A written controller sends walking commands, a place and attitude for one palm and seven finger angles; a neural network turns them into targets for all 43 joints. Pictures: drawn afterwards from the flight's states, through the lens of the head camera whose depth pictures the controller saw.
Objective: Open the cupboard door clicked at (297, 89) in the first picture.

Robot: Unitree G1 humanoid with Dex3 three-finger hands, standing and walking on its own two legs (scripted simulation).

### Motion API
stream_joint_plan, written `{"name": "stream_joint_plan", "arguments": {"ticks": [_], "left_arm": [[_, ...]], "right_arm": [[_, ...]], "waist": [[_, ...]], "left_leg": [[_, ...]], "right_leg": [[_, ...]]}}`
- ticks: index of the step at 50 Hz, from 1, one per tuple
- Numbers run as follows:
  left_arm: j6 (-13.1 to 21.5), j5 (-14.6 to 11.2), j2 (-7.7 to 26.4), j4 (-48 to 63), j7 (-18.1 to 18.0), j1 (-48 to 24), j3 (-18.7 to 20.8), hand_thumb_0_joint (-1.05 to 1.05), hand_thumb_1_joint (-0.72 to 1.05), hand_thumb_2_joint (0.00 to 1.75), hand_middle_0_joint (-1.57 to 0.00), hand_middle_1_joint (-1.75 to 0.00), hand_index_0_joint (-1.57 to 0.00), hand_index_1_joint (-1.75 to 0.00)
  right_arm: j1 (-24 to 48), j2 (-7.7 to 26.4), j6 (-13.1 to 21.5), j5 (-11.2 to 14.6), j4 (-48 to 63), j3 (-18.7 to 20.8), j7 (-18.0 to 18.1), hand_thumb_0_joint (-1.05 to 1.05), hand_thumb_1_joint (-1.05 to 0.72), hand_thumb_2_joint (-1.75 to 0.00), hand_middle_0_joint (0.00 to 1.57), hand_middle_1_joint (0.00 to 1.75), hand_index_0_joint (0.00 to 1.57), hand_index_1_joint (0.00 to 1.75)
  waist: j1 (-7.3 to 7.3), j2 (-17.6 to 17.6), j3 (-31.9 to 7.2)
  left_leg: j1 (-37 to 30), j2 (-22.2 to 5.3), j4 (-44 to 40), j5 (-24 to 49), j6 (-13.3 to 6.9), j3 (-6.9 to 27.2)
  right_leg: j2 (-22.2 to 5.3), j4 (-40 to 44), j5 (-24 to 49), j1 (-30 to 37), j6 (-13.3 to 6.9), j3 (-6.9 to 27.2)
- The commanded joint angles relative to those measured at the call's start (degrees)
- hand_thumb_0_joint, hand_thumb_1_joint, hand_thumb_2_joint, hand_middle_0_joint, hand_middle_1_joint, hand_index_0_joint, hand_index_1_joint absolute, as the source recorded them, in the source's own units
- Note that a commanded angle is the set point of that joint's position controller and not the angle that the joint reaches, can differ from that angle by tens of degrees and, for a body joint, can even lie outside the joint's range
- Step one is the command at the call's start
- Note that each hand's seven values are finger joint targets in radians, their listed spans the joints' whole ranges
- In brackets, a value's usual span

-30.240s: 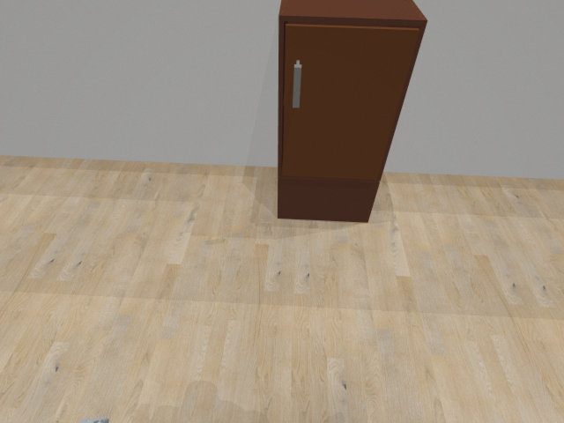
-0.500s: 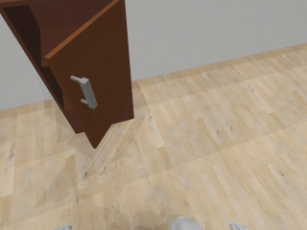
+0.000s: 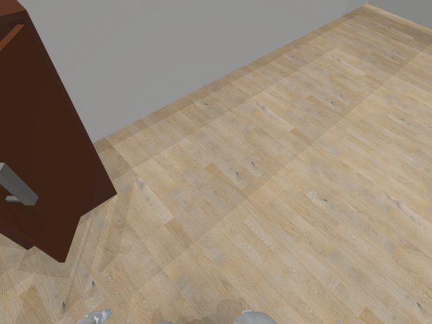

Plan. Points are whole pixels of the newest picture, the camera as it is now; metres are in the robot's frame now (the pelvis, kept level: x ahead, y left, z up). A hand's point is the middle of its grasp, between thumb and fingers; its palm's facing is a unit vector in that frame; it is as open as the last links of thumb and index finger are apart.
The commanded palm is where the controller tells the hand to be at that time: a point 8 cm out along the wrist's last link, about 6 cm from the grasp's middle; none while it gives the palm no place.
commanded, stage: walk to a spot facing it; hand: left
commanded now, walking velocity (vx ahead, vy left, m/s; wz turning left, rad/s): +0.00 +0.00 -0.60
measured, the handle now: (5, 185) +0.37 +0.47 -0.04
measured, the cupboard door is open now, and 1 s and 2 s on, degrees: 47 47 47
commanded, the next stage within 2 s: turn to face it in 1.68 s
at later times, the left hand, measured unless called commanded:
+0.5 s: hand out of the picture +0.14 +0.14 -0.16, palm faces -0.23 -0.95 -0.21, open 7.3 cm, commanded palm none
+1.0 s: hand (253, 175) +0.51 -0.09 -0.15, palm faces -0.58 -0.77 -0.26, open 7.3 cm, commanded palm none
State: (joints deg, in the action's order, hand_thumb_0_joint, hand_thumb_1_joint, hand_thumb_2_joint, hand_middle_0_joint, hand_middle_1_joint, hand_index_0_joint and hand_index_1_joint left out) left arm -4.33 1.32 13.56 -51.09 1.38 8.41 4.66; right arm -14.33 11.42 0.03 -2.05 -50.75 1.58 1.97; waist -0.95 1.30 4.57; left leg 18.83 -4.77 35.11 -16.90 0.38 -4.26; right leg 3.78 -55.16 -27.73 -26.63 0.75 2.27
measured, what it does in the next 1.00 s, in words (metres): walks ahead, turning right: right foot, then left foot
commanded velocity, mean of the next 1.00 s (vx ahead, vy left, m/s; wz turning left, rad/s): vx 0.31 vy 0.00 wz -0.48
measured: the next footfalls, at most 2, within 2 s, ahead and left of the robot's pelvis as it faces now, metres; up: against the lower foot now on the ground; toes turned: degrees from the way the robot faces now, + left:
right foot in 0.20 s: +0.03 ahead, -0.15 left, +0.00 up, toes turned -13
left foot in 0.58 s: +0.26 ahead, +0.03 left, +0.00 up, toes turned -18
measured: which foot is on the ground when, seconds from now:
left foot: down 0.00-0.20, up 0.22-0.56, down 0.58-0.98, up 1.00-1.00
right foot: up 0.00-0.18, down 0.20-0.58, up 0.60-0.96, down 0.98-1.00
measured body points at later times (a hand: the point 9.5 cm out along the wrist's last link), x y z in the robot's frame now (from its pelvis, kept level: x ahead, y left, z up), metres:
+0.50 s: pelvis +0.08 -0.05 +0.01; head +0.13 -0.06 +0.46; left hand +0.15 +0.19 -0.14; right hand +0.11 -0.33 -0.12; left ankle +0.18 +0.06 -0.69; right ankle -0.01 -0.14 -0.73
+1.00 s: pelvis +0.26 -0.16 -0.01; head +0.29 -0.20 +0.43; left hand +0.54 -0.05 -0.13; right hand +0.04 -0.29 -0.16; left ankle +0.23 +0.04 -0.70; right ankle +0.25 -0.27 -0.73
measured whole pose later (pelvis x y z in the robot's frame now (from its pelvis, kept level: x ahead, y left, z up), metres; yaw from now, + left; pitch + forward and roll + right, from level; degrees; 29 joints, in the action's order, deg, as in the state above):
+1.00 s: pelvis +0.26 -0.16 -0.01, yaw -34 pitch +1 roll +1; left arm 2.2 1.5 14.0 -51.1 2.4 1.9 4.3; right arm -26.5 11.1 1.1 -1.5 -61.3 2.0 0.0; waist -3.3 -0.6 4.9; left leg 9.6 -9.1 45.8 -27.7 3.2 -10.7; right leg -2.4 -37.8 -15.5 -24.6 -3.6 -6.0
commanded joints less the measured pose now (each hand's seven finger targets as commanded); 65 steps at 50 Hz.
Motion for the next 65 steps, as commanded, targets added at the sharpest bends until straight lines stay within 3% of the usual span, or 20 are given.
{"name": "stream_joint_plan", "arguments": {"ticks": [1, 5, 8, 9, 10, 11, 14, 26, 27, 29, 30, 36, 43, 46, 47, 48, 49, 54, 62, 65], "left_arm": [[1.89, -0.18, 3.03, 5.61, 1.20, -1.61, 0.92, 0.00, 0.90, 0.90, -0.20, -0.30, -0.20, -0.30], [2.35, -0.46, 1.80, 6.25, 1.06, -3.35, 0.30, 0.00, 0.90, 0.90, -0.20, -0.30, -0.20, -0.30], [2.90, -0.13, 3.40, 4.79, 1.07, 0.88, 0.70, 0.00, 0.90, 0.90, -0.20, -0.30, -0.20, -0.30], [3.22, 0.16, 6.85, 3.27, 0.69, 5.88, 1.75, 0.00, 0.90, 0.90, -0.20, -0.30, -0.20, -0.30], [3.76, 0.58, 14.14, 1.45, -0.28, 10.57, 3.36, 0.00, 0.90, 0.90, -0.20, -0.30, -0.20, -0.30], [3.76, -0.47, 16.04, 1.11, -0.95, 14.38, 3.65, 0.00, 0.90, 0.90, -0.20, -0.30, -0.20, -0.30], [4.85, -0.15, 9.87, 2.13, -1.85, 6.48, 2.35, 0.00, 0.90, 0.90, -0.20, -0.30, -0.20, -0.30], [6.54, -0.31, 8.83, -0.85, -0.77, 7.47, 2.48, 0.00, 0.90, 0.90, -0.20, -0.30, -0.20, -0.30], [6.62, -0.30, 7.09, -0.23, -0.58, 5.55, 2.16, 0.00, 0.90, 0.90, -0.20, -0.30, -0.20, -0.30], [6.82, -0.84, 2.29, 2.30, 0.41, 6.46, 0.87, 0.00, 0.90, 0.90, -0.20, -0.30, -0.20, -0.30], [7.01, -0.02, 3.62, 2.52, 0.56, 4.18, 1.15, 0.00, 0.90, 0.90, -0.20, -0.30, -0.20, -0.30], [5.11, 0.50, -0.21, 1.20, 2.64, 2.43, 0.41, 0.00, 0.90, 0.90, -0.20, -0.30, -0.20, -0.30], [5.05, 0.44, -0.03, 3.54, 2.41, -7.00, -0.50, 0.00, 0.90, 0.90, -0.20, -0.30, -0.20, -0.30], [5.55, 0.40, 2.51, 0.81, 1.96, 0.59, 0.21, 0.00, 0.90, 0.90, -0.20, -0.30, -0.20, -0.30], [6.34, 0.56, 5.92, -2.40, 1.38, 10.09, 1.12, 0.00, 0.90, 0.90, -0.20, -0.30, -0.20, -0.30], [6.94, 0.75, 13.59, -4.94, 0.10, 20.36, 3.31, 0.00, 0.90, 0.90, -0.20, -0.30, -0.20, -0.30], [6.58, -0.93, 15.77, -5.63, -0.63, 21.18, 3.26, 0.00, 0.90, 0.90, -0.20, -0.30, -0.20, -0.30], [7.36, -0.18, 5.81, -1.88, -1.81, 3.53, 0.60, 0.00, 0.90, 0.90, -0.20, -0.30, -0.20, -0.30], [8.65, -0.37, 5.79, -5.65, -0.92, 6.31, 0.85, 0.00, 0.90, 0.90, -0.20, -0.30, -0.20, -0.30], [8.26, -0.56, 3.97, -5.11, -0.83, 5.30, 0.55, 0.00, 0.90, 0.90, -0.20, -0.30, -0.20, -0.30]], "right_arm": [[-0.82, 11.39, 0.72, -0.37, 3.53, 2.43, 0.79, 0.00, -0.90, -0.90, 0.20, 0.30, 0.20, 0.30], [-5.58, 12.21, 0.31, -0.27, 1.87, 3.31, 0.37, 0.00, -0.90, -0.90, 0.20, 0.30, 0.20, 0.30], [-4.63, 12.53, -0.27, 0.06, 1.88, 3.76, -0.34, 0.00, -0.90, -0.90, 0.20, 0.30, 0.20, 0.30], [-2.86, 10.49, -0.33, 0.50, 2.78, 3.64, -0.69, 0.00, -0.90, -0.90, 0.20, 0.30, 0.20, 0.30], [1.44, 5.62, -0.37, 1.20, 5.60, 2.59, -1.28, 0.00, -0.90, -0.90, 0.20, 0.30, 0.20, 0.30], [8.61, 7.68, -0.58, 0.82, 8.50, 2.37, -1.41, 0.00, -0.90, -0.90, 0.20, 0.30, 0.20, 0.30], [7.72, 8.04, 0.11, 0.64, 5.76, 3.44, -2.11, 0.00, -0.90, -0.90, 0.20, 0.30, 0.20, 0.30], [4.83, 6.34, 3.08, 1.14, 4.25, 3.13, -1.84, 0.00, -0.90, -0.90, 0.20, 0.30, 0.20, 0.30], [-2.77, 8.77, 3.60, 1.02, 1.62, 3.59, -0.97, 0.00, -0.90, -0.90, 0.20, 0.30, 0.20, 0.30], [-17.60, 18.32, 3.74, -0.72, -1.11, 5.13, 0.09, 0.00, -0.90, -0.90, 0.20, 0.30, 0.20, 0.30], [-13.94, 16.60, 3.18, -0.45, -0.54, 4.49, -0.33, 0.00, -0.90, -0.90, 0.20, 0.30, 0.20, 0.30], [-6.45, 7.94, 4.88, 0.14, -0.81, 1.83, -0.23, 0.00, -0.90, -0.90, 0.20, 0.30, 0.20, 0.30], [-10.77, 8.23, 3.81, -0.37, -3.95, 2.26, -1.19, 0.00, -0.90, -0.90, 0.20, 0.30, 0.20, 0.30], [-9.43, 9.18, 3.29, -0.13, -4.62, 2.03, -1.21, 0.00, -0.90, -0.90, 0.20, 0.30, 0.20, 0.30], [-8.35, 8.34, 3.41, 0.55, -4.41, 1.72, -1.60, 0.00, -0.90, -0.90, 0.20, 0.30, 0.20, 0.30], [-8.03, 3.99, 3.68, 1.67, -2.38, 0.94, -2.18, 0.00, -0.90, -0.90, 0.20, 0.30, 0.20, 0.30], [-2.83, 5.35, 3.61, 1.59, -0.48, 1.59, -1.82, 0.00, -0.90, -0.90, 0.20, 0.30, 0.20, 0.30], [-5.92, 2.49, 1.93, 0.42, -5.42, 1.80, -1.79, 0.00, -0.90, -0.90, 0.20, 0.30, 0.20, 0.30], [0.22, 1.67, 2.90, 0.43, -3.22, 2.19, -3.15, 0.00, -0.90, -0.90, 0.20, 0.30, 0.20, 0.30], [-11.01, 6.57, 4.00, 0.02, -6.79, 3.43, -2.29, 0.00, -0.90, -0.90, 0.20, 0.30, 0.20, 0.30]], "waist": [[0.98, -12.20, -4.27], [-1.80, -13.67, -6.95], [0.30, -10.98, -8.04], [3.10, -3.15, -8.23], [6.40, 19.30, -6.21], [10.20, 16.14, -3.02], [3.87, 9.19, -1.16], [-0.29, 4.64, -2.06], [-3.95, -0.48, -4.56], [-8.17, -21.49, -12.16], [-6.47, -13.96, -7.06], [0.20, -10.37, -3.20], [-1.75, -8.50, -0.81], [3.40, -5.42, -4.47], [7.81, -0.16, -9.34], [11.60, 17.10, -16.57], [11.67, 14.32, -13.85], [0.29, 6.06, -5.59], [-0.10, 2.66, 0.13], [-5.73, -6.26, -4.19]], "left_leg": [[-6.87, -13.27, -16.67, 16.65, -6.67, 7.12], [-11.61, -14.21, -12.25, 23.84, -6.19, 1.93], [-5.80, -12.86, -7.21, 2.73, -2.46, -1.75], [4.40, -9.81, 0.71, -7.50, 0.07, -4.77], [21.04, -0.72, 16.57, -22.59, 3.82, -10.46], [25.05, -0.23, 25.43, -22.20, 2.94, -0.04], [23.21, -2.56, 28.13, -7.76, 3.15, 4.06], [-5.14, 3.69, -4.17, 3.38, 2.51, 1.35], [-17.71, 1.92, -9.10, 2.27, 1.50, 3.16], [-30.85, -25.00, -21.78, -16.31, -8.98, 37.35], [-20.97, -25.92, -24.07, -23.24, -10.77, 37.66], [-12.13, -14.32, -22.93, 7.40, -6.41, 5.96], [-10.47, -14.13, -21.62, 10.76, -5.71, -2.77], [-8.00, -12.41, -9.13, 21.12, -3.47, -6.04], [0.64, -9.14, 4.81, 21.91, -1.23, -8.99], [17.90, -0.29, 26.53, -5.22, 1.61, -12.27], [24.65, 0.46, 37.71, -19.69, 1.48, -2.76], [11.81, -5.24, 24.69, -6.15, 2.64, 1.56], [3.85, -1.05, 1.16, 6.09, 2.06, -2.15], [-16.84, -2.13, -8.03, 3.76, -0.92, 2.32]], "right_leg": [[-4.97, -4.11, 0.67, -2.87, 1.59, -4.02], [-3.82, 9.53, 0.17, 2.96, 0.94, -7.98], [-2.38, 25.96, 7.20, 14.94, -0.44, -10.17], [-7.04, 32.44, 4.89, 25.25, -2.72, -2.87], [-22.47, 40.95, 0.44, 32.22, -9.52, 21.55], [-26.91, 44.26, -0.14, 27.20, -14.68, 28.80], [-19.62, 42.50, 0.32, 22.27, -13.05, 20.14], [-12.55, 33.87, 16.38, 11.48, -10.22, 15.44], [-8.93, 26.07, 17.13, 4.53, -8.09, 12.61], [1.48, -8.48, -7.37, -13.66, -2.83, -0.87], [-2.88, -15.83, -5.36, -14.79, -3.57, 1.33], [-9.59, -9.33, 12.37, -12.19, -0.78, -2.65], [-7.16, 14.35, 15.16, -0.53, -1.60, -9.14], [-4.02, 21.29, 15.12, 16.18, -3.71, -11.35], [-6.49, 23.86, 13.02, 32.97, -6.21, -6.67], [-23.93, 30.93, 10.15, 47.96, -12.83, 19.26], [-30.06, 38.63, 14.46, 44.00, -16.77, 29.81], [-20.16, 39.64, 23.68, 17.47, -12.63, 6.06], [-17.10, 40.95, 16.56, 15.33, -10.70, 4.29], [-10.85, 22.32, 21.12, 6.61, -7.22, -0.21]]}}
